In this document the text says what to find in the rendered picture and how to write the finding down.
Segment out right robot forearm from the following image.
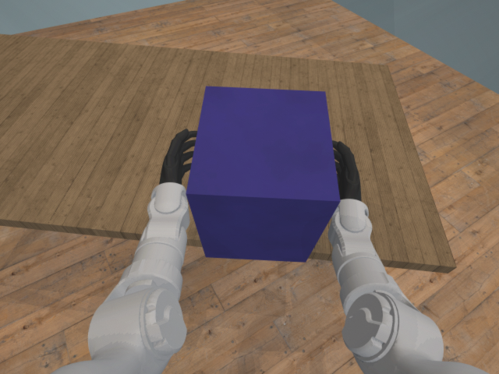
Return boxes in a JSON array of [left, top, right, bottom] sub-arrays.
[[328, 199, 419, 316]]

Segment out robot left hand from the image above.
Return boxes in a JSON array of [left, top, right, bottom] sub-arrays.
[[159, 129, 197, 185]]

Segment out left robot forearm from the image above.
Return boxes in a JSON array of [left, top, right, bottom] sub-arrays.
[[88, 182, 189, 351]]

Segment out table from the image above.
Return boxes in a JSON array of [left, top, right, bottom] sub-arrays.
[[0, 34, 457, 273]]

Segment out right robot upper arm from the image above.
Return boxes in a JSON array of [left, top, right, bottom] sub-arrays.
[[342, 292, 489, 374]]

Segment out left robot upper arm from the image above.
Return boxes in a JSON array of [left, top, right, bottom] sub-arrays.
[[51, 287, 187, 374]]

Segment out robot right hand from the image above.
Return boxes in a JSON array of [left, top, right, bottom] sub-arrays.
[[332, 140, 362, 202]]

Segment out carton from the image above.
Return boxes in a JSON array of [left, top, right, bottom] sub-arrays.
[[186, 86, 341, 263]]

